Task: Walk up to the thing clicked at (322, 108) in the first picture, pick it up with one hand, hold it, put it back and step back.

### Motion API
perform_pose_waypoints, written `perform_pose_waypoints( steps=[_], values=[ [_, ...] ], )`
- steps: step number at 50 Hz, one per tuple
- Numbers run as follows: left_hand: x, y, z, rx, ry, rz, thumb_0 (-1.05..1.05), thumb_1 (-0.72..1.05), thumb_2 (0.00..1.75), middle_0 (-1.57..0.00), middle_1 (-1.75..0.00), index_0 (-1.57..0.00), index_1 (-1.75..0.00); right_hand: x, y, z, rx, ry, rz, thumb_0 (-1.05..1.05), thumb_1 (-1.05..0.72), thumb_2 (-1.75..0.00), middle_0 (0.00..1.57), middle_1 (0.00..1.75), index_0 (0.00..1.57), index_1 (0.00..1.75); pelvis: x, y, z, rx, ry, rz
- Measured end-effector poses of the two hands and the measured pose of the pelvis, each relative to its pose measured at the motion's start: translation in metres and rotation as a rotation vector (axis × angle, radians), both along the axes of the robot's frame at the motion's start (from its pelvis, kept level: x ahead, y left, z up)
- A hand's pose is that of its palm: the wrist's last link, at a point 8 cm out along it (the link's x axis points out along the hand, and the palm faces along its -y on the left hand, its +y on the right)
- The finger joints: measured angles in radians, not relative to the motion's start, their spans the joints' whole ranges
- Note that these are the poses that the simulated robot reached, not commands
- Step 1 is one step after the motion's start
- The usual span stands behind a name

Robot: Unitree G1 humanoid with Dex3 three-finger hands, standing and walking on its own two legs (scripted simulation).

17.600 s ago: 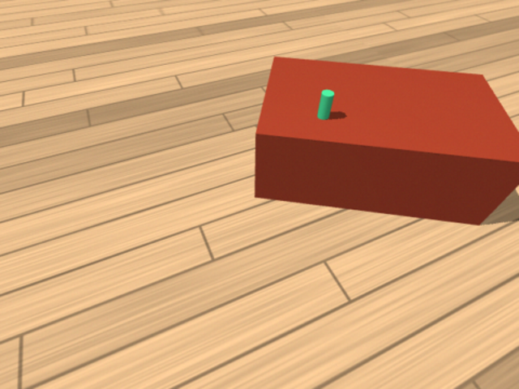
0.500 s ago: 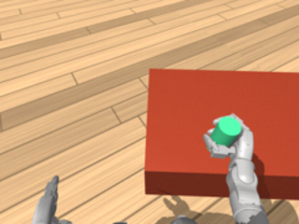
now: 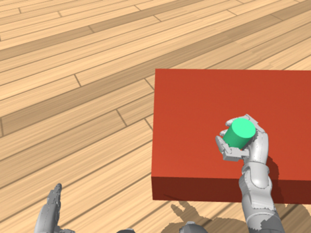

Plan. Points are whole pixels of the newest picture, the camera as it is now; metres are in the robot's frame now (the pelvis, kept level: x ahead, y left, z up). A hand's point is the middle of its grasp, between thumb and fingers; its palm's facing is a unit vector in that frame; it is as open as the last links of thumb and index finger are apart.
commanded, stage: hold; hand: right
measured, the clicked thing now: (235, 138) +0.34 -0.19 +0.04
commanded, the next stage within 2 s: crouch in 0.96 s
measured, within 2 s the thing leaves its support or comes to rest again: neither
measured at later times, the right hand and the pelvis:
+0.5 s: hand (227, 138) +0.34 -0.17 +0.04, palm faces +0.21 +0.98 +0.01, open 7.6 cm; pelvis +0.00 -0.01 +0.00, yaw +0 degrees
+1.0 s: hand (228, 137) +0.35 -0.17 +0.04, palm faces +0.25 +0.97 +0.01, open 7.6 cm; pelvis +0.00 +0.00 +0.00, yaw +0 degrees
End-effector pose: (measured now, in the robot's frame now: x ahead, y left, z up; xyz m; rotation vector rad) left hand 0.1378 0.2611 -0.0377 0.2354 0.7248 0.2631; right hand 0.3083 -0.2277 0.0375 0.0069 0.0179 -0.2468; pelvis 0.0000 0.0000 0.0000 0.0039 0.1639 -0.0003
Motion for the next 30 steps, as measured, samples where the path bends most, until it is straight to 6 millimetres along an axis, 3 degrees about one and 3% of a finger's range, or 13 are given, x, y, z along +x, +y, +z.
perform_pose_waypoints(
  steps=[7, 16, 25, 30],
  values=[
    [0.007, -0.008, 0.002, -0.018, -0.027, -0.012, -0.01, -0.53, 0.06, -0.05, -0.06, -0.05, -0.06, 0.003, 0.012, 0.005, 0.000, -0.004, 0.048, -0.03, 0.15, -1.14, 0.81, 1.17, 0.88, 1.19, 0.002, -0.003, 0.001, 0.002, -0.001, 0.003],
    [-0.002, -0.003, 0.001, -0.001, -0.001, 0.011, -0.01, -0.53, 0.06, -0.05, -0.06, -0.05, -0.06, 0.002, 0.000, -0.002, 0.000, 0.006, -0.003, -0.03, 0.15, -1.14, 0.81, 1.18, 0.87, 1.20, 0.000, -0.003, 0.000, 0.001, -0.002, 0.004],
    [0.004, -0.010, 0.002, -0.013, -0.020, -0.011, -0.01, -0.53, 0.06, -0.05, -0.06, -0.05, -0.06, 0.001, 0.011, 0.005, 0.004, -0.016, 0.038, -0.03, 0.15, -1.14, 0.81, 1.18, 0.88, 1.20, 0.001, -0.006, 0.001, 0.005, 0.000, 0.004],
    [0.002, -0.007, 0.003, -0.011, -0.023, 0.006, -0.01, -0.53, 0.06, -0.05, -0.06, -0.05, -0.06, 0.001, 0.005, 0.003, 0.000, -0.004, 0.006, -0.03, 0.15, -1.14, 0.81, 1.18, 0.88, 1.20, 0.001, -0.006, 0.001, 0.002, -0.006, 0.005]
  ],
)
